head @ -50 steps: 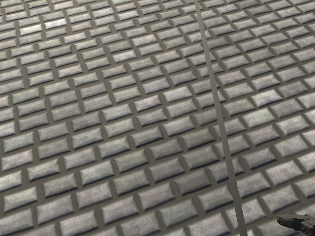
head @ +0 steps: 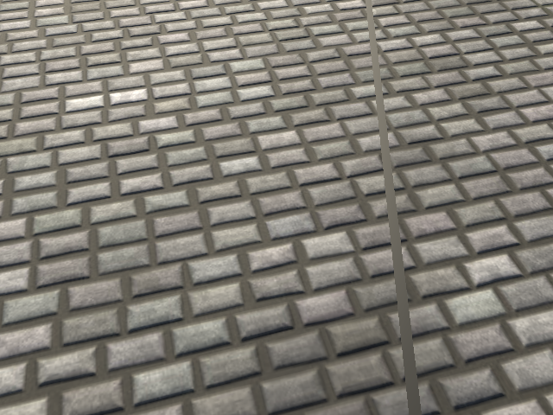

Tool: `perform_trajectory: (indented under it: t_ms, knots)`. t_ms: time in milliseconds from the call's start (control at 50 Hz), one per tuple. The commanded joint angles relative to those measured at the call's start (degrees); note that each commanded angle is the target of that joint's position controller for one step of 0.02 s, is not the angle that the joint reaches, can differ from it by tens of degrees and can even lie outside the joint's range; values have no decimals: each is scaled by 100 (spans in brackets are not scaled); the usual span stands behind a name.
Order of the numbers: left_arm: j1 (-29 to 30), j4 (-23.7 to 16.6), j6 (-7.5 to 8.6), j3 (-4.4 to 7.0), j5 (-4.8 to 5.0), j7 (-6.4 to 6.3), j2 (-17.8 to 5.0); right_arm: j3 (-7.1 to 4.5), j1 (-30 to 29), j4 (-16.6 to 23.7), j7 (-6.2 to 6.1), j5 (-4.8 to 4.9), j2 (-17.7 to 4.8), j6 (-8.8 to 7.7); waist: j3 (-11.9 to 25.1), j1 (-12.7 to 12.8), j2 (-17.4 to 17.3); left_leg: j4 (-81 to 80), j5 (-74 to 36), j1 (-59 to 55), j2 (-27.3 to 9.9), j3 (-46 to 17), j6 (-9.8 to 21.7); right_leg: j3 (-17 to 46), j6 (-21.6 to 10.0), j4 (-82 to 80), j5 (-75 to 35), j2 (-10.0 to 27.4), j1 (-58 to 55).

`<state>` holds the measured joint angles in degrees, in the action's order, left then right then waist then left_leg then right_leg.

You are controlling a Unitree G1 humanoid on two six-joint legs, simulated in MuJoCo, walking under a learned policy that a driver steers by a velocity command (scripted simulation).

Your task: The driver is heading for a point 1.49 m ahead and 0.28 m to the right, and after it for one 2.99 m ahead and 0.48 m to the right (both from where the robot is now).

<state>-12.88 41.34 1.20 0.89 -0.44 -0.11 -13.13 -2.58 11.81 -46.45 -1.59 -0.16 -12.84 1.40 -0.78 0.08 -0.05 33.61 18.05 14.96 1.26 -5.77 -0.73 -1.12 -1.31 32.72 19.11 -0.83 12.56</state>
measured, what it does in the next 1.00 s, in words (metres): walks ahead: right foot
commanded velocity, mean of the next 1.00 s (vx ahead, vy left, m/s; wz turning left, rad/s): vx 0.42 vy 0.00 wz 0.00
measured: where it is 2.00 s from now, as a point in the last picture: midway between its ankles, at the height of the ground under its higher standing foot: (299, 230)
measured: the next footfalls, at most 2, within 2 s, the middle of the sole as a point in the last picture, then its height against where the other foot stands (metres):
right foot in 0.64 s outside the picture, level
left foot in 1.18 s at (242, 332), level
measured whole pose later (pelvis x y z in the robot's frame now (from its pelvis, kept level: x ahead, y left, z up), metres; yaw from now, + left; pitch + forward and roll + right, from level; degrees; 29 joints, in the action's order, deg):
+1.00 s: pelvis +0.45 -0.02 +0.02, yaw +0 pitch +1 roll -2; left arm -21.1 48.4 5.2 2.8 0.5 1.0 -15.3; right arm -2.4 6.4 -44.9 0.1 0.2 -16.0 -4.3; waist -0.8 3.9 -2.4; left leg 40.7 -4.4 39.9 -7.6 -3.0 -0.4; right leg -2.8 -3.8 12.1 10.7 -4.9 2.4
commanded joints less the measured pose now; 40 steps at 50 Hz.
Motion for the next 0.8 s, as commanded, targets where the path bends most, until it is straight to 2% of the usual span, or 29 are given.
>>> perform_trajectory:
  t_ms: [20, 40, 80, 120, 140, 160, 180, 200, 220, 240, 260, 280, 300, 320, 360, 440, 520, 560, 580, 600, 620, 640, 660, 680, 700, 720, 740, 760, 800]
  knots:
    - [-391, -203, 47, 294, 97, -85, -993, -152, -206, 367, -1, 79, -547, -192, -439, 151, 828, 545, 916, 1030, 176, 528, 211, 1931, -885, -1779, 2612, 1257, 71]
    - [-511, -141, 70, 336, 124, -113, -1125, -138, -431, 471, 32, 134, -504, -313, -731, 193, 959, 777, 743, 1350, 25, 602, 250, 2627, -1168, -2090, 2846, 1748, 93]
    - [-547, -93, 149, 373, 117, -145, -1191, -149, -582, 512, 116, 176, -515, -494, -856, 202, 916, 991, 866, 1628, -260, 440, 398, 2877, -1315, -2185, 2270, 2012, -35]
    - [-254, -150, 154, 373, 184, -103, -1163, -149, -313, 371, 221, 196, -480, -605, -642, -21, 821, 116, 682, 851, -262, 608, 562, 2181, -1062, -2037, 1530, 1710, 85]
    - [-6, -197, 127, 368, 237, -78, -1143, -177, 99, 141, 258, 175, -481, -636, -450, -264, 751, -501, -102, -226, -59, 835, 579, 1630, -859, -1825, 1092, 1366, 561]
    - [56, -212, 122, 338, 217, -65, -1007, -246, 589, -115, 273, 124, -578, -632, -188, -444, 644, -538, -572, -1165, 65, 818, 512, 1208, -674, -1379, 633, 1049, 962]
    - [257, -312, 158, 245, 163, -52, -721, -341, 1201, -265, 253, 114, -838, -630, 14, -704, 120, -930, -155, -1845, -457, -12, 692, 635, -371, -272, 124, 638, 1461]
    - [331, -603, 253, 174, 158, -67, -450, -500, 1771, -333, 253, 113, -1515, -645, 194, -771, -1512, -1844, 744, -2553, -1721, -2375, 1435, -198, 81, 1751, 358, -152, 2590]
    - [378, -634, 346, 272, 240, -97, -788, -403, 1729, -255, 268, 55, -1285, -700, 71, -792, -1326, -2232, 832, -2559, -2241, -3465, 1935, 465, 88, 2967, 1387, -119, 3356]
    - [190, -571, 404, 322, 342, -57, -902, -300, 1411, -181, 244, 43, -1002, -747, -211, -547, -833, -2148, 864, -2532, -2175, -2994, 1853, 721, -60, 3481, 1039, 170, 3783]
    - [120, -481, 433, 308, 327, -20, -851, -254, 1199, -99, 236, 47, -871, -766, -237, -438, -572, -2172, 773, -2469, -1952, -2431, 1650, 666, -176, 3526, 516, 371, 3886]
    - [212, -487, 459, 319, 245, 10, -830, -221, 1018, -74, 239, 51, -845, -751, -343, -359, -374, -2281, 391, -2334, -1845, -2055, 1499, 615, -212, 3356, 53, 526, 3959]
    - [294, -465, 449, 350, 164, 46, -832, -130, 930, -64, 243, 17, -619, -723, -328, -307, -266, -2368, -247, -2186, -1603, -1565, 1284, 563, -228, 3185, -322, 663, 3758]
    - [239, -480, 436, 326, 168, 106, -721, -117, 943, -80, 241, 7, -653, -692, -294, -233, -528, -2426, -770, -1977, -1520, -1258, 1260, 462, -162, 2999, -566, 699, 3531]
    - [387, -524, 396, 288, 130, 178, -614, -111, 1080, -140, 210, 53, -699, -654, -324, -277, -436, -2511, -1687, -1812, -1337, -687, 1260, 223, 23, 2533, -890, 689, 3422]
    - [1279, -849, 408, 152, 149, 227, -340, -122, 1239, -217, 97, 49, -969, -600, -506, -494, -408, -2694, -2041, -1200, -1081, -28, 1153, -82, 190, 794, -1883, 486, 2742]
    - [1692, -1024, 432, 184, 210, 288, -504, -153, 1470, -379, 88, 136, -1106, -599, -687, -494, -488, -2725, -1972, -1362, -1371, 14, 1107, -8, 30, -5, -2218, 356, 2333]
    - [1666, -1051, 455, 229, 197, 320, -634, -183, 1416, -417, 90, 152, -1148, -570, -608, -335, -491, -2419, -2641, -1763, -1524, 62, 994, 26, -168, -195, -1987, 306, 2215]
    - [1482, -1016, 457, 275, 182, 316, -737, -210, 1363, -410, 88, 132, -1218, -550, -412, -187, -556, -2098, -3513, -1929, -1538, 111, 928, -42, -275, -205, -1800, 192, 1902]
    - [1094, -923, 442, 344, 166, 291, -871, -243, 1312, -400, 84, 108, -1304, -517, -70, 54, -661, -1557, -4588, -2033, -1499, 188, 864, -175, -400, -172, -1615, 19, 1336]
    - [229, -672, 413, 464, 170, 238, -1061, -236, 1235, -380, 77, 73, -1288, -465, 484, 525, -626, -522, -5364, -1842, -1290, 380, 738, -332, -575, -227, -1614, -162, 209]
    - [-804, -427, 372, 549, 148, 159, -1278, -176, 1198, -284, 60, 6, -1162, -450, 1181, 962, -442, 934, -4488, -739, -1082, 455, 560, 226, -823, 24, -1618, 368, -1552]
    - [-1337, -284, 380, 662, 7, 157, -1905, 73, 2022, -138, 124, -9, -299, -540, 2262, 591, 1239, 3471, -916, 1535, -37, 522, 174, 3102, -1794, -398, -260, 2018, -3820]
    - [-1433, -221, 366, 541, 47, 167, -1393, 31, 1961, -319, 188, 94, -594, -697, 2710, 704, 1374, 4307, 1327, 2180, 196, -328, 221, 4789, -1908, -1569, 705, 2322, -3831]
    - [-868, -233, 371, 442, 83, 157, -1154, -126, 1227, -73, 216, 284, -1101, -767, 1428, 613, 1013, 4578, 1011, 2783, -178, -207, 293, 3924, -1539, -1720, 931, 2122, -2920]
    - [-415, -270, 370, 397, 97, 153, -1025, -113, 746, 73, 196, 285, -1112, -808, 771, 446, 486, 4322, 453, 2710, -488, -1, 347, 3094, -1365, -1834, 457, 1915, -1916]
    - [-111, -260, 391, 358, 55, 177, -905, -115, 549, 112, 163, 192, -1020, -798, 355, 238, 165, 3956, 71, 2488, -703, 101, 330, 2479, -1279, -1992, -233, 1678, -1063]
    - [70, -260, 439, 327, -19, 199, -797, -135, 683, 79, 138, 125, -938, -736, 240, 1, 282, 3692, -215, 2087, -898, 46, 326, 2043, -1215, -2174, -666, 1461, -498]
    - [156, -164, 526, 332, 16, 226, -748, -97, 944, -21, 115, 105, -710, -599, 218, -191, 427, 3414, -368, 1718, -987, 84, 237, 1612, -1314, -2457, -1069, 1311, -13]
Velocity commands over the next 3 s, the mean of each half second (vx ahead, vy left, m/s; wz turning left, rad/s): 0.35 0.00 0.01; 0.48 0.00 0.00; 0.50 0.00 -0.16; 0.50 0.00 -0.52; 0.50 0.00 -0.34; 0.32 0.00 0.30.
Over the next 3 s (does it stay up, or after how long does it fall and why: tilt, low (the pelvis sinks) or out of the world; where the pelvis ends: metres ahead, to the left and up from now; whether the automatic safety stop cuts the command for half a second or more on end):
stays up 1.44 -0.30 0.01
